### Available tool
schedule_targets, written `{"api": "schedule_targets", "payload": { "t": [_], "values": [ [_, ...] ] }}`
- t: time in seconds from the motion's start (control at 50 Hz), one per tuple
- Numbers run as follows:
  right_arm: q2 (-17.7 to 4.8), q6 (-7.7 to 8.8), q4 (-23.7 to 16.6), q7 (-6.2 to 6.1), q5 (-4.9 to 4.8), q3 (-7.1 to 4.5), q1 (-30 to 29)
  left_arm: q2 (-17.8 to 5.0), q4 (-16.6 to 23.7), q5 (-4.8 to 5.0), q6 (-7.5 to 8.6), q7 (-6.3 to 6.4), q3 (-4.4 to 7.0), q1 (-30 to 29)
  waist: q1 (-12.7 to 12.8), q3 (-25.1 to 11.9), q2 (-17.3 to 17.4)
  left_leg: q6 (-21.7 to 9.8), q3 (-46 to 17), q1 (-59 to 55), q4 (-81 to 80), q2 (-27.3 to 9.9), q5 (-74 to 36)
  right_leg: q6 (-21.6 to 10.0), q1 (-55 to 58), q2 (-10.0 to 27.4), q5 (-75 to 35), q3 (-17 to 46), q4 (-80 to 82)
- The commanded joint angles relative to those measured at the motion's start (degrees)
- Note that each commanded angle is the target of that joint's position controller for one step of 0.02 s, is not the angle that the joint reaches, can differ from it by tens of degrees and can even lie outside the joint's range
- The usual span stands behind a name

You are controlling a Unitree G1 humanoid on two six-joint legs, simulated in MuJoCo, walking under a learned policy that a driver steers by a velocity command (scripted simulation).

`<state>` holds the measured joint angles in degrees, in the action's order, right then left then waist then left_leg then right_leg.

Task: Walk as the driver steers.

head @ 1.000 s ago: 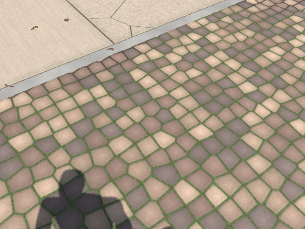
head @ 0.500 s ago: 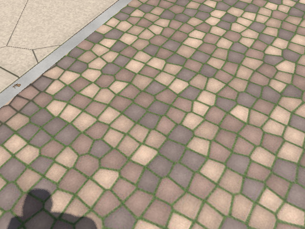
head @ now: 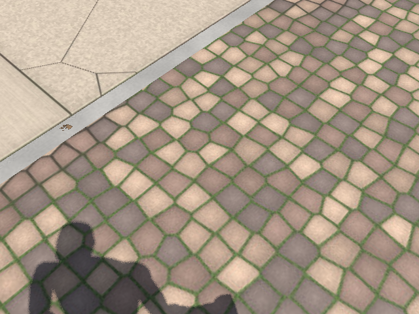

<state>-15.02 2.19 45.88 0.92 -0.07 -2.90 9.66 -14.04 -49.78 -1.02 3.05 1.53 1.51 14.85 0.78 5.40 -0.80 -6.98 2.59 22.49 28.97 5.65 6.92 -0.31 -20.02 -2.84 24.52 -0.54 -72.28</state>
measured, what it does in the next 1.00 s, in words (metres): steps on the spot: right foot, then left foot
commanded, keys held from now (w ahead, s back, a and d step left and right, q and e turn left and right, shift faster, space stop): q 0.38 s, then no key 0.16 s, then e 0.46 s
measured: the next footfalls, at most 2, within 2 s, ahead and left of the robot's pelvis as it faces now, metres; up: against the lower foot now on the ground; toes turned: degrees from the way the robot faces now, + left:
right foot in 0.50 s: +0.16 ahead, -0.13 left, +0.00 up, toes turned +22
left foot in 0.94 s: +0.07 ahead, +0.05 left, +0.00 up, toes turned +4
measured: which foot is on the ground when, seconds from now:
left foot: down 0.00-0.50, up 0.52-0.92, down 0.94-1.00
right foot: up 0.00-0.48, down 0.50-0.94, up 0.96-1.00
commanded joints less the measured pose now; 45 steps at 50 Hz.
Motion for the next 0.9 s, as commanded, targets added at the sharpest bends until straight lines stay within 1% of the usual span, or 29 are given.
{"api": "schedule_targets", "payload": {
  "t": [0.02, 0.04, 0.06, 0.1, 0.14, 0.2, 0.26, 0.32, 0.38, 0.42, 0.44, 0.46, 0.48, 0.5, 0.52, 0.54, 0.56, 0.58, 0.6, 0.62, 0.64, 0.66, 0.68, 0.7, 0.72, 0.76, 0.84, 0.88, 0.9],
  "values": [
    [-5.6, -1.00, -1.5, -1.09, -0.45, -1.53, 5.4, -6.3, 4.3, -1.34, -1.51, -0.31, 1.30, 2.6, 0.3, -7.9, 0.2, -10.5, -18.3, -12.9, -10.3, -16.7, -37.8, 1.7, -9.8, 4.9, -1.4, 3.8, 0.5],
    [-6.5, -1.00, -1.4, -0.91, -0.01, -1.70, 5.5, -5.6, 4.3, -1.36, -2.65, -0.33, 1.22, 3.6, 0.9, -8.4, 1.1, -9.9, -17.3, -10.4, -10.6, -15.7, -37.4, 2.2, -7.7, 4.4, -1.8, 3.2, 2.5],
    [-7.7, -0.90, -1.5, -0.70, 0.32, -2.09, 5.6, -5.1, 4.5, -1.25, -3.32, -0.32, 1.09, 4.2, 1.2, -9.4, 1.6, -9.6, -16.7, -9.1, -10.6, -14.8, -37.6, 2.6, -6.7, 4.0, -2.5, 2.7, 4.1],
    [-9.4, -1.05, -1.9, -0.53, 0.59, -2.72, 5.4, -5.0, 5.0, -1.02, -3.97, -0.16, 1.11, 3.7, 1.3, -10.5, 2.6, -8.7, -16.6, -7.7, -11.0, -13.6, -32.7, 3.2, -6.9, 3.9, -4.4, 2.5, 7.3],
    [-9.6, -1.67, -2.4, -0.66, 0.61, -2.94, 5.4, -5.6, 6.1, -1.05, -4.52, 0.07, 1.39, 0.9, 0.4, -10.3, 4.0, -7.3, -18.3, -7.5, -11.7, -12.6, -22.9, 3.6, -8.7, 4.3, -6.2, 2.8, 10.5],
    [-10.0, -2.72, -2.8, -1.05, 0.63, -3.32, 6.7, -6.4, 7.6, -0.86, -5.20, 0.33, 1.73, -3.6, -1.5, -9.3, 5.6, -5.5, -22.8, -9.3, -13.0, -12.1, -7.7, 4.2, -11.9, 4.6, -7.7, 4.0, 14.4],
    [-10.1, -3.44, -3.0, -1.37, 0.85, -3.69, 8.0, -6.6, 8.8, -0.50, -5.25, 0.60, 1.79, -6.7, -3.0, -8.1, 6.5, -5.1, -27.2, -12.1, -13.1, -12.2, 0.7, 4.2, -14.0, 4.2, -6.8, 5.3, 18.6],
    [-10.3, -3.79, -3.2, -1.45, 1.20, -3.96, 8.5, -6.5, 9.5, 0.01, -4.75, 0.86, 1.59, -8.0, -3.6, -7.7, 7.2, -5.2, -30.1, -13.9, -11.6, -12.2, -0.9, 3.4, -12.6, 2.8, -4.4, 5.9, 23.1],
    [-10.7, -4.10, -3.5, -1.24, 1.49, -4.21, 7.9, -6.8, 10.1, 0.80, -3.98, 1.09, 1.35, -7.7, -3.4, -8.3, 7.8, -5.3, -32.5, -14.6, -9.3, -12.1, -8.5, 2.2, -8.1, 0.8, -1.8, 6.0, 28.1],
    [-10.4, -4.26, -3.8, -1.12, 1.44, -4.06, 6.5, -7.1, 9.6, 1.25, -3.50, 1.21, 1.24, -5.1, -2.4, -9.1, 8.3, -4.7, -33.0, -14.5, -7.7, -12.1, -14.5, 1.1, -3.1, 0.1, -0.8, 5.4, 33.2],
    [-10.1, -4.37, -3.8, -1.08, 1.31, -3.92, 5.7, -7.0, 9.3, 1.41, -3.26, 1.28, 1.16, -3.3, -1.6, -9.3, 8.4, -3.9, -33.0, -13.6, -7.0, -11.6, -16.1, 0.4, 0.4, -0.2, -1.8, 4.9, 37.5],
    [-9.7, -4.53, -3.8, -1.17, 0.95, -3.70, 4.6, -6.7, 8.7, 1.29, -2.97, 1.41, 1.04, -1.2, -0.1, -9.2, 7.8, -2.3, -32.4, -11.9, -5.7, -10.3, -14.9, -0.2, 5.2, -0.2, -5.9, 4.3, 44.8],
    [-8.9, -4.57, -3.9, -1.41, 0.42, -3.32, 3.9, -7.2, 8.3, 0.73, -2.56, 1.68, 1.13, 0.4, 0.9, -8.8, 6.2, 0.3, -31.1, -8.5, -3.7, -8.2, -8.9, -1.0, 10.9, 1.7, -11.6, 5.6, 53.4],
    [-5.6, -4.41, -4.1, -1.50, 0.19, -2.37, 6.4, -10.7, 9.1, -0.35, -2.36, 2.11, 1.63, -2.0, -1.7, -8.6, -3.5, 3.6, -24.7, -3.7, 4.1, -3.0, 7.6, -3.6, 14.3, 11.9, -11.4, 16.6, 59.7],
    [-5.3, -4.12, -4.8, -1.88, 0.06, -2.28, 8.9, -15.3, 11.4, -0.64, -2.80, 1.78, 2.22, -6.4, -3.8, -6.9, -11.7, 5.8, -13.4, 5.1, 11.9, 6.6, 24.1, -9.8, 14.9, 24.1, -27.1, 29.9, 59.9],
    [-9.6, -4.33, -3.5, -2.17, 1.62, -3.27, 7.9, -13.4, 10.1, -0.52, -3.11, 1.32, 2.34, -3.4, -1.5, -8.0, -7.7, 6.6, -11.8, 2.4, 23.1, 3.3, 27.3, -15.2, 10.2, 25.6, -33.4, 29.2, 57.1],
    [-9.3, -4.47, -2.6, -2.05, 1.36, -3.26, 7.5, -9.0, 9.9, -0.05, -2.89, 0.82, 0.94, -4.5, -2.6, -6.9, -3.8, 6.9, -13.7, 0.0, 25.5, 2.3, 23.9, -14.5, 7.9, 21.6, -34.6, 24.6, 56.6],
    [-7.7, -4.78, -1.6, -1.84, 1.14, -2.81, 7.4, -6.2, 9.8, 0.05, -2.65, 0.46, 0.01, -7.2, -3.8, -5.6, -3.1, 7.6, -14.1, -2.3, 25.1, 1.4, 20.1, -11.8, 6.1, 17.1, -33.5, 19.0, 56.3],
    [-6.4, -5.14, -1.0, -1.58, 1.19, -2.23, 7.5, -5.2, 9.5, -0.17, -2.34, 0.39, -0.57, -8.3, -4.1, -6.1, -6.1, 8.1, -13.5, -3.8, 23.5, 1.1, 18.0, -9.7, 6.9, 13.8, -34.2, 15.9, 56.1],
    [-5.6, -5.46, -0.3, -1.36, 1.29, -1.68, 7.8, -4.9, 8.7, -0.18, -2.13, 0.36, -0.84, -7.9, -4.1, -6.1, -8.4, 8.9, -11.7, -4.7, 20.1, 0.2, 17.5, -8.8, 8.4, 11.8, -36.8, 14.3, 55.5],
    [-5.4, -5.65, 0.1, -1.41, 1.41, -1.27, 6.9, -5.9, 7.7, -0.03, -2.19, 0.19, -0.66, -6.7, -3.8, -5.9, -9.2, 9.6, -8.3, -4.9, 16.0, -1.0, 17.7, -8.4, 10.3, 10.5, -39.1, 14.0, 54.5],
    [-5.6, -5.69, 0.0, -1.73, 1.16, -1.12, 4.9, -7.8, 7.0, 0.15, -2.40, 0.01, -0.04, -4.6, -2.3, -5.9, -9.3, 10.1, -6.0, -4.5, 12.9, -1.1, 18.4, -8.5, 12.6, 10.2, -41.9, 15.1, 53.0],
    [-6.0, -5.66, -0.3, -2.17, 0.74, -1.08, 2.8, -10.1, 6.2, 0.32, -2.67, -0.17, 0.85, -2.1, -0.8, -6.0, -9.3, 10.3, -5.1, -3.5, 11.2, -0.7, 19.1, -9.0, 15.2, 10.6, -44.4, 17.0, 51.6],
    [-6.4, -5.62, -0.4, -2.53, 0.32, -1.05, 1.5, -11.9, 5.4, 0.45, -2.93, -0.31, 1.62, 0.1, 0.2, -6.4, -9.5, 10.1, -5.1, -2.2, 10.3, -0.6, 19.5, -9.6, 17.7, 11.4, -46.3, 19.1, 50.7],
    [-6.7, -5.52, -0.5, -2.79, -0.09, -1.04, 0.8, -12.8, 4.9, 0.54, -3.13, -0.42, 2.19, 1.4, 0.7, -6.8, -9.6, 9.9, -5.3, -1.1, 10.0, -0.7, 19.6, -10.1, 19.6, 12.1, -47.3, 21.1, 50.3],
    [-6.9, -5.14, -0.6, -3.22, -0.53, -0.94, -0.2, -13.0, 4.4, 0.57, -3.44, -0.53, 2.85, 2.1, 0.8, -7.6, -9.3, 9.4, -5.8, -0.1, 9.8, -1.0, 20.0, -10.8, 21.3, 12.8, -46.8, 24.2, 50.3],
    [-6.2, -4.21, -0.9, -3.60, -0.59, -0.46, -0.5, -12.4, 4.0, 0.49, -4.27, -0.76, 3.85, 0.2, 0.1, -8.7, -7.8, 7.8, -6.6, -3.0, 7.1, -1.1, 19.6, -11.3, 18.8, 12.4, -41.5, 28.0, 51.2],
    [-5.6, -3.70, -0.4, -3.78, -0.52, -0.19, 1.7, -12.3, 4.1, 0.57, -4.91, -1.05, 4.28, -2.3, -1.5, -9.0, -7.1, 6.7, -6.3, -8.1, 0.8, -0.9, 16.0, -10.0, 14.9, 10.9, -37.1, 28.3, 50.9],
    [-5.3, -3.44, 0.2, -3.96, -0.37, -0.10, 3.9, -12.1, 4.4, 0.73, -5.30, -1.21, 4.41, -4.3, -3.0, -8.9, -6.6, 6.1, -5.6, -12.8, -5.6, -0.8, 11.4, -8.3, 11.4, 9.3, -33.5, 27.4, 50.0]
  ]
}}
